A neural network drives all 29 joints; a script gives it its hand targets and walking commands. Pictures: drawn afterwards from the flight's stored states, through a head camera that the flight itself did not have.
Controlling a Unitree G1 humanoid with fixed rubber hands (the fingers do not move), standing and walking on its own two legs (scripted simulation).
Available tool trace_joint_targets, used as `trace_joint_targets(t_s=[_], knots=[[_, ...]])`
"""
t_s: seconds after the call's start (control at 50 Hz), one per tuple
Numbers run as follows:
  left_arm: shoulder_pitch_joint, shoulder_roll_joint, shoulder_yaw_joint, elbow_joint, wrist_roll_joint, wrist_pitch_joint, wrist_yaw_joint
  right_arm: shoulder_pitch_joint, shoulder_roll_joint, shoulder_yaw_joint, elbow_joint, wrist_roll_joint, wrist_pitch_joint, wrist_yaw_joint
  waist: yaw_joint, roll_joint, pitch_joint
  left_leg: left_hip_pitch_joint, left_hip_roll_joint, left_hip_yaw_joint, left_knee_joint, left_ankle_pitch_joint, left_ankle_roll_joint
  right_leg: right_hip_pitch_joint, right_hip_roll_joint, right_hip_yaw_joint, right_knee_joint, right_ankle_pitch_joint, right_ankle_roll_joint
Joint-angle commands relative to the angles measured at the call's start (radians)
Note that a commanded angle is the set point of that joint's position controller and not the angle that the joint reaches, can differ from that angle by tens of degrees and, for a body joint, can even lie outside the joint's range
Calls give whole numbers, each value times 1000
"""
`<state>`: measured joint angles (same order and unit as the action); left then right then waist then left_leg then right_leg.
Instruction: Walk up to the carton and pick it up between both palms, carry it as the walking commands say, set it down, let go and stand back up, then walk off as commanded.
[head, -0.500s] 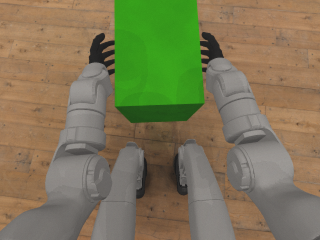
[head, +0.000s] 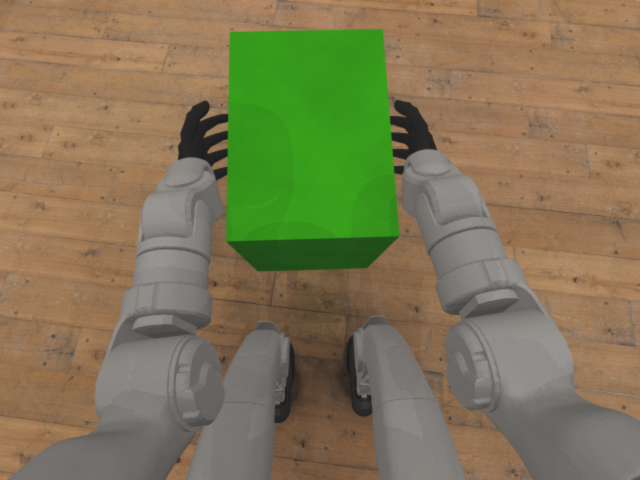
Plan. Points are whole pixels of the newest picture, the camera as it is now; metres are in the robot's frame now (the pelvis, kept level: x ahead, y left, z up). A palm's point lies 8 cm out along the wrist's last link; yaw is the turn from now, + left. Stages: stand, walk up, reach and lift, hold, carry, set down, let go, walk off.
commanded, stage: reach and lift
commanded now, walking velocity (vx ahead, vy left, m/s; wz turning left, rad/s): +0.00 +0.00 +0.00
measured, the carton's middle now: (310, 170) +0.47 +0.01 -0.06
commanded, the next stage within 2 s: hold in 1.82 s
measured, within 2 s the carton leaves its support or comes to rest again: neither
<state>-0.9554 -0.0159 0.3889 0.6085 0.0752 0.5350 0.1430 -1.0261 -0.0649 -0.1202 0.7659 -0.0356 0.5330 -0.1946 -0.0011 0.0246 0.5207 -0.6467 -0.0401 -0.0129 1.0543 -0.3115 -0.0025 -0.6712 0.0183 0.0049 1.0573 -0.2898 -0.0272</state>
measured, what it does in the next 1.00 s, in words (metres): rises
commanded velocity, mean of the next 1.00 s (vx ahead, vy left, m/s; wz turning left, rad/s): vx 0.00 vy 0.00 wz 0.00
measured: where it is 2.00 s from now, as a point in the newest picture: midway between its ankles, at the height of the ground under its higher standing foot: (320, 392)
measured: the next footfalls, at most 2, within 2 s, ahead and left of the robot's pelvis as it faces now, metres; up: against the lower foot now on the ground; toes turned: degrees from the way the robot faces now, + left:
none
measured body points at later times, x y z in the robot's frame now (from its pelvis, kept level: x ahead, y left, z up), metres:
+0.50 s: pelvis +0.05 +0.00 +0.04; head +0.05 -0.01 +0.49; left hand +0.44 +0.14 +0.11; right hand +0.44 -0.13 +0.10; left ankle +0.15 +0.12 -0.65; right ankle +0.16 -0.10 -0.65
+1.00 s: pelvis +0.06 +0.00 +0.05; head +0.02 -0.01 +0.50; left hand +0.43 +0.14 +0.14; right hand +0.43 -0.13 +0.13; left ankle +0.15 +0.12 -0.65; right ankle +0.16 -0.10 -0.65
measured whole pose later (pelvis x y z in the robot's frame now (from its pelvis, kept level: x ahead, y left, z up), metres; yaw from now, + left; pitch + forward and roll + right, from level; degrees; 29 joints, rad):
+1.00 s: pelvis +0.06 +0.00 +0.05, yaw +0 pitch -7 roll +1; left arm -0.74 -0.10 0.44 0.72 0.20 0.69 0.11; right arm -0.74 0.08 -0.29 0.76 -0.16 0.72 -0.17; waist 0.00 0.02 0.03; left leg -0.37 -0.04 -0.02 0.79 -0.30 0.00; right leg -0.40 0.02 0.01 0.79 -0.28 -0.02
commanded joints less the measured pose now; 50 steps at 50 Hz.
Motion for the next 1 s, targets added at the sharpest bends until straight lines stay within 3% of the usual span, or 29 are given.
trace_joint_targets(t_s=[0.0,0.02,0.04,0.1,0.12,0.14,0.16,0.18,0.2,0.24,0.3,0.32,0.34,0.36,0.38,0.4,0.48,0.5,0.56,0.62,0.66,0.68,0.7,0.72,0.76,0.86,0.88,0.92,0.98], knots=[[-779,-1240,-718,-162,-173,-17,-261,-884,1368,473,-461,270,-78,337,121,-28,-2090,461,-45,-86,-290,113,-10,542,70,154,-316,37,25],[-747,-1284,-724,-142,-162,-3,-258,-911,1331,467,-508,266,-82,334,102,-2,-2045,471,-42,-97,-303,94,-14,534,73,136,-312,40,23],[-678,-1253,-656,-42,-115,2,-256,-930,1339,436,-463,249,-75,343,150,-28,-1923,442,-32,-100,-332,51,-4,490,75,131,-328,-5,26],[-742,-1309,-680,-108,-157,0,-267,-909,1346,444,-465,240,-63,345,85,-64,-1978,475,-33,-110,-339,59,-6,533,75,120,-343,9,31],[-790,-1303,-686,-106,-153,-1,-262,-851,1354,404,-381,219,-56,347,82,-20,-1942,498,-25,-116,-345,28,-13,488,70,125,-344,-21,20],[-776,-1293,-660,-101,-142,6,-260,-887,1363,422,-409,243,-62,350,113,16,-1912,507,-30,-102,-356,39,-7,506,60,131,-355,-7,16],[-762,-1321,-670,-87,-134,7,-258,-814,1353,371,-334,205,-52,358,76,21,-1848,518,-11,-139,-371,-11,-15,451,70,112,-345,-16,13],[-668,-1322,-632,-30,-103,24,-259,-811,1326,358,-340,186,-43,364,80,-11,-1772,494,-15,-131,-378,-10,-16,433,72,103,-364,-25,15],[-647,-1318,-606,0,-101,26,-265,-814,1357,367,-332,198,-38,368,122,-3,-1734,475,-12,-118,-389,-5,-5,466,63,115,-375,-28,15],[-603,-1326,-549,73,-59,27,-269,-758,1342,323,-269,140,-31,369,87,-33,-1573,377,-19,-98,-395,-10,-1,414,68,103,-396,-54,14],[-541,-1306,-470,92,-42,18,-271,-706,1382,321,-226,143,-13,373,127,-66,-1370,375,-15,-106,-413,-18,17,404,62,99,-417,-85,22],[-517,-1353,-441,93,-37,25,-269,-655,1373,295,-194,141,-7,373,129,-13,-1310,369,-23,-78,-416,16,9,419,58,116,-431,-88,5],[-537,-1313,-414,95,-35,20,-272,-673,1395,289,-183,144,-4,374,146,-47,-1250,364,-19,-90,-423,-15,23,404,55,117,-433,-102,11],[-436,-1313,-354,197,7,42,-275,-604,1357,213,-113,97,11,376,133,-21,-1083,318,-15,-87,-447,-76,19,356,58,102,-440,-146,1],[-455,-1323,-326,213,13,38,-278,-654,1345,217,-122,96,6,387,148,-32,-1091,312,0,-112,-455,-164,21,367,55,121,-440,-217,-1],[-458,-1351,-355,163,-4,37,-277,-659,1369,263,-169,116,2,383,154,-8,-1141,357,-20,-83,-454,-63,13,412,55,120,-452,-163,-6],[-447,-1288,-296,203,7,69,-275,-627,1333,207,-90,85,40,394,153,-30,-1021,377,-13,-92,-486,-123,18,387,52,108,-467,-199,-3],[-491,-1318,-345,184,-8,73,-278,-637,1331,200,-90,81,36,398,119,-13,-1068,414,-5,-108,-498,-171,12,393,58,99,-469,-224,-6],[-486,-1315,-378,133,-66,97,-286,-621,1349,250,-130,115,57,400,106,-30,-1128,477,-10,-100,-505,-67,2,448,56,94,-497,-152,-6],[-506,-1286,-375,147,-81,112,-288,-670,1354,262,-148,158,71,397,132,-13,-1069,452,-9,-91,-525,-109,15,481,46,109,-515,-183,-2],[-495,-1284,-327,191,-67,124,-288,-691,1339,249,-129,150,82,394,117,-40,-985,405,-2,-96,-545,-183,21,474,49,95,-514,-225,5],[-499,-1280,-336,189,-66,136,-290,-616,1332,209,-80,120,94,388,92,-10,-1003,403,-2,-104,-552,-165,11,506,56,87,-510,-178,3],[-449,-1283,-323,224,-64,136,-298,-675,1339,238,-136,136,94,385,114,-64,-1022,433,-5,-94,-549,-132,22,500,54,83,-518,-179,13],[-507,-1292,-342,201,-75,137,-298,-664,1347,229,-116,137,97,381,94,-22,-1045,419,-4,-91,-547,-152,17,525,50,89,-519,-190,8],[-541,-1233,-314,164,-85,130,-301,-637,1361,223,-85,151,109,375,114,-36,-1041,420,-10,-78,-539,-104,19,535,33,113,-541,-192,11],[-472,-1255,-380,148,-103,146,-309,-576,1374,242,-119,154,121,365,83,-62,-1076,485,-23,-66,-522,0,17,548,42,104,-549,-88,19],[-475,-1232,-338,175,-82,148,-308,-633,1351,227,-128,158,120,367,98,-32,-1000,422,-14,-76,-539,-86,23,532,40,99,-537,-151,17],[-490,-1238,-351,176,-86,145,-311,-601,1353,214,-126,152,118,360,70,-49,-1008,424,-14,-84,-536,-76,20,534,36,98,-542,-143,17],[-522,-1239,-336,162,-92,132,-316,-631,1356,215,-134,147,110,362,69,-51,-1041,438,-23,-77,-530,-103,24,532,26,108,-547,-185,18]])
